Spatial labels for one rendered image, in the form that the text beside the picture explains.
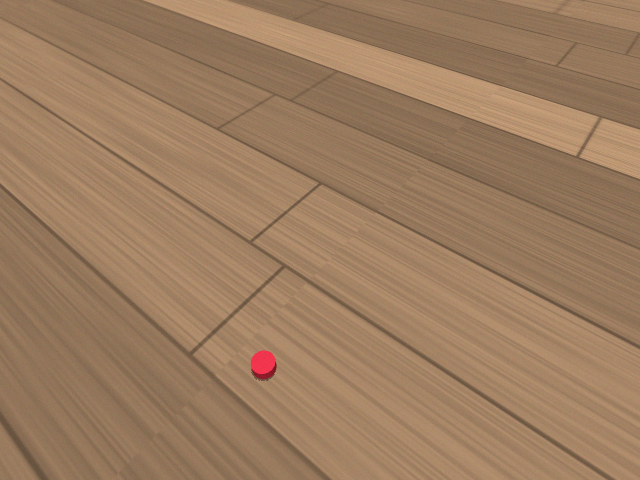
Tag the tin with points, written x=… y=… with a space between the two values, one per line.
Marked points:
x=263 y=364

